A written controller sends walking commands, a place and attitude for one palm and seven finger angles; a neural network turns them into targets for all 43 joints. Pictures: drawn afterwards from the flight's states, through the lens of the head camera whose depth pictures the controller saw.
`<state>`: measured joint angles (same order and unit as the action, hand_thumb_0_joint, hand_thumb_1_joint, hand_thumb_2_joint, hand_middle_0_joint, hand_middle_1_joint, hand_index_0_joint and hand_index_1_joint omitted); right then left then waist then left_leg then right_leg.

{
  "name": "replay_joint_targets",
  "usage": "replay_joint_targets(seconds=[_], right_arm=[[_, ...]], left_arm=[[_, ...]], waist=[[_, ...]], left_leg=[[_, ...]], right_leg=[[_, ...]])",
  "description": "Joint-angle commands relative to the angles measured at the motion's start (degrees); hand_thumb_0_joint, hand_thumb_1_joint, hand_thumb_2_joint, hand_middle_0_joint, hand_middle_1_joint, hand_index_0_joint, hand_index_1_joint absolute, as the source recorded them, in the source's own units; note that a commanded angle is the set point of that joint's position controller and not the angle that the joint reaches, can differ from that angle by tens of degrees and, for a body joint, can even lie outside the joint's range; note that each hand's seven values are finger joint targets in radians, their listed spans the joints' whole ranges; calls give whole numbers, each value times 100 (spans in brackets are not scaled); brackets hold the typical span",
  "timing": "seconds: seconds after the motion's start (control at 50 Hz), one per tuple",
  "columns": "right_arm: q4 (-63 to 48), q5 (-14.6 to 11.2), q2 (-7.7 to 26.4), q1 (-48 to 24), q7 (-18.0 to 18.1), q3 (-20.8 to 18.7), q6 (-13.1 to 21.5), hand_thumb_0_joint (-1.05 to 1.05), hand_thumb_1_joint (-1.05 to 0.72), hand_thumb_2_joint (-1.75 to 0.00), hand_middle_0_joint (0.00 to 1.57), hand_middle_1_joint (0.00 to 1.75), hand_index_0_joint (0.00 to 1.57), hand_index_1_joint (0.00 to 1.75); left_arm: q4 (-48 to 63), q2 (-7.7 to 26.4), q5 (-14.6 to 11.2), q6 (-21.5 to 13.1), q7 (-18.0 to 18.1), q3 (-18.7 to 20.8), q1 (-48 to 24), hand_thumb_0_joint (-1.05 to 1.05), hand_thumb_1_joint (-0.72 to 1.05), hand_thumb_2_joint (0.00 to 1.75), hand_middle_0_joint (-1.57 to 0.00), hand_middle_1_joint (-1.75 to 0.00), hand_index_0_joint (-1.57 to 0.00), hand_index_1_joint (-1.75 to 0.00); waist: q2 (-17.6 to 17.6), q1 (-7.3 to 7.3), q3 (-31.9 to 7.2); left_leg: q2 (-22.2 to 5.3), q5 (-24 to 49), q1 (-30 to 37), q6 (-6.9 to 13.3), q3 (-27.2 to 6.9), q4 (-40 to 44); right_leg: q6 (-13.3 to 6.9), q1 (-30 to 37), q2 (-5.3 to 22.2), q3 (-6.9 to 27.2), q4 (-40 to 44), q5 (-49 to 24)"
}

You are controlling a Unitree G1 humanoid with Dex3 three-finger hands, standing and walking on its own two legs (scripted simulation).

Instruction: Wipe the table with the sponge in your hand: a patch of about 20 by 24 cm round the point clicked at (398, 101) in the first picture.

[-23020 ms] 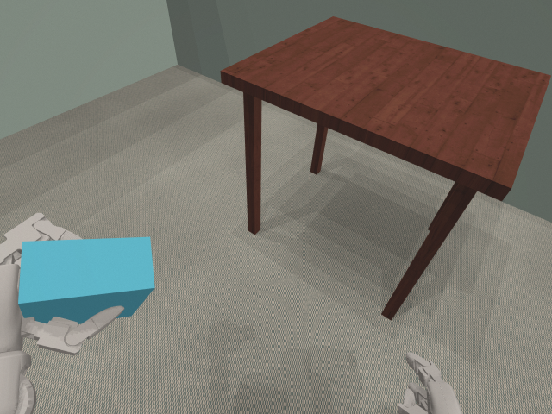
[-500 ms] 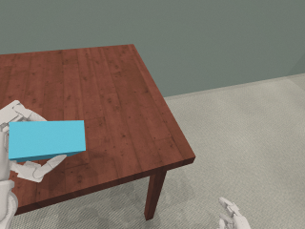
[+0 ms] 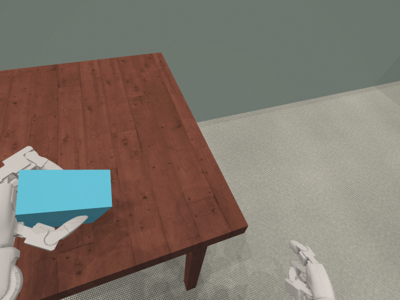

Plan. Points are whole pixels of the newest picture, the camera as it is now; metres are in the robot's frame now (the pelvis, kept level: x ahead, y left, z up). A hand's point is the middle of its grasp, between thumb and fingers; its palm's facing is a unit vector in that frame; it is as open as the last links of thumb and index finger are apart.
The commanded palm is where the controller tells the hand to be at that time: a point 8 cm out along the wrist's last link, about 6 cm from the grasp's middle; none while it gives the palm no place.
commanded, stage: come to a stop and stand still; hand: left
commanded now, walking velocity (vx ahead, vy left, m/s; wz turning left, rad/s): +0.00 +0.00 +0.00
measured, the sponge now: (75, 200) +0.23 +0.22 +0.12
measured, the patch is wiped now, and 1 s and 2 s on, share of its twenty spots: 0.00 0.00 0.00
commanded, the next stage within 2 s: look again from close up in 0.18 s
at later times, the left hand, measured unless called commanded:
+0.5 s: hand (45, 206) +0.21 +0.24 +0.15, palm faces +0.40 -0.85 -0.33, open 9.4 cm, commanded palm +0.15 +0.28 +0.17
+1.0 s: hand (45, 207) +0.20 +0.24 +0.16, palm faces +0.30 -0.87 -0.39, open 9.4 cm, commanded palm +0.14 +0.29 +0.17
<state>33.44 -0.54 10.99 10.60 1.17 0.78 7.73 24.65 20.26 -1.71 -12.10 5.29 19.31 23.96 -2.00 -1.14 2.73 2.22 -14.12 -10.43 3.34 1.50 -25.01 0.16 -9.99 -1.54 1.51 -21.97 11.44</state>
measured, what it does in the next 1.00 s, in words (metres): stands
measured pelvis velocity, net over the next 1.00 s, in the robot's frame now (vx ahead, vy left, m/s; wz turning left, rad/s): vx -0.03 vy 0.01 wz -0.03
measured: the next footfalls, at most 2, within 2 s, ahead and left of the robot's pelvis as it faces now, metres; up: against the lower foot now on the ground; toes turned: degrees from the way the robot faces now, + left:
none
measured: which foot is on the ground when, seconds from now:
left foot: down 0.00-1.00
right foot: down 0.00-1.00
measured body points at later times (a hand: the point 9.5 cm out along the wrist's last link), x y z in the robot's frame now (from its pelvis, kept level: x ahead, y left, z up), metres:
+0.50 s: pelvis -0.01 +0.00 +0.00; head +0.00 +0.01 +0.45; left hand +0.18 +0.29 +0.17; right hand +0.17 -0.22 -0.07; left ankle -0.01 +0.07 -0.74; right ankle +0.00 -0.12 -0.74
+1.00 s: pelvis -0.03 +0.01 +0.00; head -0.01 +0.02 +0.45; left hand +0.18 +0.28 +0.18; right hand +0.15 -0.21 -0.08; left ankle -0.01 +0.07 -0.74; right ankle +0.00 -0.12 -0.74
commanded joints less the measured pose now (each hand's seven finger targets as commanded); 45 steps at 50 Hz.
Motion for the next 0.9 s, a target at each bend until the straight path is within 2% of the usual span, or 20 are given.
replay_joint_targets(seconds=[0.0, 0.06, 0.08, 0.16, 0.28, 0.34, 0.36, 0.38, 0.46, 0.48, 0.52, 0.58, 0.7, 0.72, 0.74, 0.76, 0.78, 0.8, 0.86, 0.88], right_arm=[[-980, -24, 725, -443, 95, -308, 210, 0, -90, -90, 20, 30, 20, 30], [-941, -44, 711, -488, 125, -306, 190, 0, -90, -90, 20, 30, 20, 30], [-943, -16, 717, -419, 126, -298, 157, 0, -90, -90, 20, 30, 20, 30], [-900, -58, 733, -395, 141, -325, 88, 0, -90, -90, 20, 30, 20, 30], [-926, -42, 765, -370, 190, -305, -2, 0, -90, -90, 20, 30, 20, 30], [-968, -43, 760, -404, 202, -313, 21, 0, -90, -90, 20, 30, 20, 30], [-945, -50, 760, -490, 216, -307, 30, 0, -90, -90, 20, 30, 20, 30], [-946, -21, 732, -442, 222, -290, 29, 0, -90, -90, 20, 30, 20, 30], [-951, -38, 723, -464, 220, -296, 77, 0, -90, -90, 20, 30, 20, 30], [-957, -22, 701, -428, 220, -284, 73, 0, -90, -90, 20, 30, 20, 30], [-951, -26, 720, -410, 215, -305, 74, 0, -90, -90, 20, 30, 20, 30], [-936, -27, 714, -378, 205, -289, 49, 0, -90, -90, 20, 30, 20, 30], [-960, -41, 750, -385, 207, -313, 70, 0, -90, -90, 20, 30, 20, 30], [-934, 273, 968, 253, 107, -137, 382, 0, -90, -90, 20, 30, 20, 30], [-551, 46, 221, -385, 73, 71, 373, 0, -90, -90, 20, 30, 20, 30], [-760, -112, 588, -420, 86, -320, 321, 0, -90, -90, 20, 30, 20, 30], [-872, -73, 727, -197, 61, -364, 429, 0, -90, -90, 20, 30, 20, 30], [-855, -62, 801, -177, -4, -367, 464, 0, -90, -90, 20, 30, 20, 30], [-912, -124, 739, -395, -199, -338, 496, 0, -90, -90, 20, 30, 20, 30], [-970, -100, 788, -363, -209, -337, 473, 0, -90, -90, 20, 30, 20, 30]], left_arm=[[1872, 1093, -113, -399, 198, 732, -424, 0, 10, 130, -120, -160, -120, -160], [1939, 1198, -115, -389, 268, 879, -243, 0, 10, 130, -120, -160, -120, -160], [1805, 1028, -138, -378, 255, 751, -138, 0, 10, 130, -120, -160, -120, -160], [1369, 907, -138, -262, 269, 703, 29, 0, 10, 130, -120, -160, -120, -160], [1115, 733, -131, -129, 236, 438, -240, 0, 10, 130, -120, -160, -120, -160], [1349, 857, -109, -131, 250, 472, -507, 0, 10, 130, -120, -160, -120, -160], [1538, 981, -80, -141, 286, 552, -644, 0, 10, 130, -120, -160, -120, -160], [1514, 906, -92, -161, 288, 505, -619, 0, 10, 130, -120, -160, -120, -160], [1576, 1046, -90, -162, 317, 652, -512, 0, 10, 130, -120, -160, -120, -160], [1510, 905, -107, -172, 300, 556, -456, 0, 10, 130, -120, -160, -120, -160], [1456, 946, -104, -172, 296, 620, -388, 0, 10, 130, -120, -160, -120, -160], [1216, 778, -110, -146, 276, 511, -241, 0, 10, 130, -120, -160, -120, -160], [1296, 799, -69, -149, 249, 457, -453, 0, 10, 130, -120, -160, -120, -160], [2825, 5655, 939, -861, 245, 3830, -6642, 0, 10, 130, -120, -160, -120, -160], [-596, 1956, 287, -673, -46, 1487, -3304, 0, 10, 130, -120, -160, -120, -160], [-68, 1412, -34, -522, -5, 1105, -2047, 0, 10, 130, -120, -160, -120, -160], [-8, 1214, 8, -519, -38, 814, -2060, 0, 10, 130, -120, -160, -120, -160], [342, 1178, -62, -599, -107, 652, -1783, 0, 10, 130, -120, -160, -120, -160], [867, 525, -154, -624, -152, 142, -384, 0, 10, 130, -120, -160, -120, -160], [1200, 652, -99, -630, -142, 170, -353, 0, 10, 130, -120, -160, -120, -160]], waist=[[659, -22, -1208], [851, -22, -1324], [774, -26, -1249], [519, 7, -1051], [244, 14, -765], [328, 2, -764], [536, 3, -816], [538, -8, -813], [498, -18, -834], [457, -22, -838], [572, -17, -778], [451, 0, -680], [472, 16, -621], [137, 21, 415], [399, -9, -956], [1117, -120, -1065], [1250, -103, -1192], [1284, -98, -1211], [791, -130, -1059], [574, -130, -915]], left_leg=[[-660, 2181, 241, -329, -550, 219], [-665, 2440, 356, -383, -561, 154], [-688, 2387, 315, -370, -543, 175], [-711, 2229, 246, -392, -560, 249], [-739, 1318, 31, -276, -571, 484], [-719, 1077, -33, -233, -610, 543], [-699, 966, -45, -231, -625, 580], [-709, 913, -66, -213, -626, 600], [-687, 797, -136, -215, -678, 614], [-694, 725, -98, -203, -657, 617], [-704, 658, -200, -201, -662, 629], [-704, 399, -259, -197, -656, 701], [-737, 68, -381, -155, -702, 813], [-803, 926, -1270, -28, -448, 32], [-579, 1379, 43, -53, -609, 287], [-609, 1100, 100, -272, -515, 476], [-666, 735, -29, -236, -433, 372], [-658, 488, -139, -185, -503, 377], [-717, 11, -333, -141, -562, 610], [-763, -241, -616, -138, -662, 759]], right_leg=[[-205, 827, 491, 314, -119, -2173], [-224, 841, 522, 340, -179, -2244], [-218, 808, 517, 288, -135, -2167], [-205, 692, 512, 333, -62, -2017], [-150, 493, 519, 338, 150, -1361], [-166, 565, 547, 405, 195, -1255], [-168, 597, 526, 432, 170, -1138], [-170, 619, 530, 355, 174, -1100], [-178, 683, 530, 403, 190, -1016], [-180, 629, 526, 385, 227, -939], [-183, 658, 543, 410, 248, -932], [-174, 542, 494, 384, 321, -681], [-151, 529, 456, 368, 321, -493], [-9, -583, 492, 265, 420, -490], [-265, -620, 596, 256, 134, -19], [-315, 179, 306, 218, -151, -337], [-368, 291, 412, 508, -196, -503], [-299, 305, 517, 598, -183, -523], [-231, 323, 452, 505, -225, -246], [-200, 386, 406, 386, -240, -72]])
